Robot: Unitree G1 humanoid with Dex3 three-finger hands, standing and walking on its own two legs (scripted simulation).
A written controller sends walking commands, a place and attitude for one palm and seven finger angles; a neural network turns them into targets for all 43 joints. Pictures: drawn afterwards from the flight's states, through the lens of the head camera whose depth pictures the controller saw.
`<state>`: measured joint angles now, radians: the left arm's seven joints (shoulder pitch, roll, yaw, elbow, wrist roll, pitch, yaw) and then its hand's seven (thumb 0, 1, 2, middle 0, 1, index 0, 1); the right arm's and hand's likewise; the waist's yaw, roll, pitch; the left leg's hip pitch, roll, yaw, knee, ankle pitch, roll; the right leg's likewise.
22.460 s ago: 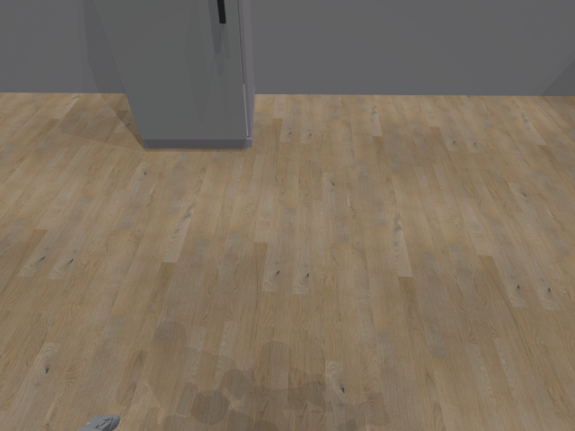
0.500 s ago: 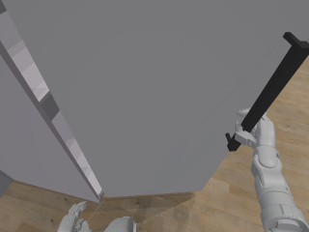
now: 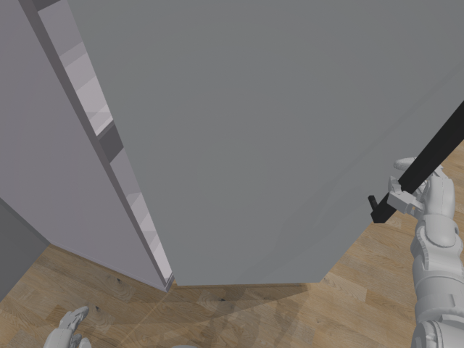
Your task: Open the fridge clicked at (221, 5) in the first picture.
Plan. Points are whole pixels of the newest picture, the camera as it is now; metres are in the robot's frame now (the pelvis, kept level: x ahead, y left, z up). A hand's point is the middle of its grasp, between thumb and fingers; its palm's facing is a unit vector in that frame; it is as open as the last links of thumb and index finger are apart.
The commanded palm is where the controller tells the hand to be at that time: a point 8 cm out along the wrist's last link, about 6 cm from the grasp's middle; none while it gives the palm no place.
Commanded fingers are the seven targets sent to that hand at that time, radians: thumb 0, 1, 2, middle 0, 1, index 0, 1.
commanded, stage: loosen the grip on the handle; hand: right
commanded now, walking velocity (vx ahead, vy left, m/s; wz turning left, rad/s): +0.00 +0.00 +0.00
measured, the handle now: (420, 153) +0.43 -0.27 +0.13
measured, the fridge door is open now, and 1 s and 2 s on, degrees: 68 66 66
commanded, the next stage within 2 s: slip the hand off the handle in 0.56 s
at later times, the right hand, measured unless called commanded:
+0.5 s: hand (406, 198) +0.41 -0.29 +0.03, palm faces +0.35 +0.91 -0.23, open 13.6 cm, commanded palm +0.36 -0.32 +0.05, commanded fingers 0.00 0.55 -0.20 0.25 1.15 0.25 1.15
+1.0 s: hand (433, 201) +0.41 -0.34 +0.03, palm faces +0.39 +0.89 -0.24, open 14.6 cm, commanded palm +0.37 -0.38 +0.04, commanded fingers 0.00 0.55 -0.20 0.25 1.15 0.25 1.15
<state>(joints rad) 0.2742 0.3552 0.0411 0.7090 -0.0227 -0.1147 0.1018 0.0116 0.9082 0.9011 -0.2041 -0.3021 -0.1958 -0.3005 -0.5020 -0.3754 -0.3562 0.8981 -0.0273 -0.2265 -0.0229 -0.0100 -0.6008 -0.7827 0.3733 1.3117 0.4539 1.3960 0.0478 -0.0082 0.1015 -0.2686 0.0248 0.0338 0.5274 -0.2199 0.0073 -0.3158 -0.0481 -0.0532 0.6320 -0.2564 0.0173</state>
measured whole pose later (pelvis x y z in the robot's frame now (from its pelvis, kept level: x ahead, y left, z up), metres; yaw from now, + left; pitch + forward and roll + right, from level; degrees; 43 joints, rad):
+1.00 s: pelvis +0.03 +0.00 -0.03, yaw -1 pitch +11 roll +1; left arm 0.32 0.29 0.00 0.66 -0.01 -0.05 0.07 0.01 0.90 0.90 -0.21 -0.30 -0.20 -0.30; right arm -0.45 -0.54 -0.46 0.87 0.04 -0.19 0.09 -0.02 0.55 -0.20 0.26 1.15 0.26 1.15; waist 0.04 -0.01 -0.08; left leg -0.60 0.01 0.06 0.76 -0.36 0.00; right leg -0.62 -0.06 0.00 0.80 -0.38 0.01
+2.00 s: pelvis +0.03 -0.03 -0.03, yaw -3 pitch +8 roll +3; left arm 0.23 0.24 -0.04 0.60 -0.02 -0.16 0.11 0.01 0.90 0.90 -0.21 -0.30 -0.20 -0.30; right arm 0.07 -0.45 -0.46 0.33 0.18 -0.12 0.18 -0.02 0.55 -0.20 0.26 1.15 0.25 1.15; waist -0.04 -0.02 -0.11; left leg -0.54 0.05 0.08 0.78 -0.38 -0.04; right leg -0.60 -0.02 0.01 0.86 -0.41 -0.02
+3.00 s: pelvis +0.05 -0.03 +0.00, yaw -2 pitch -1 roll +1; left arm 0.22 0.22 -0.05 0.65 0.00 -0.22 0.10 0.01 0.90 0.90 -0.21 -0.30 -0.20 -0.30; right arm 0.36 -0.37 -0.36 -0.22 0.06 -0.05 -0.13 -0.01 -0.11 -0.52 0.24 0.75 0.23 0.75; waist -0.09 -0.04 -0.03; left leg -0.21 0.05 0.04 0.53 -0.30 -0.04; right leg -0.22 -0.01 -0.03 0.56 -0.32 -0.01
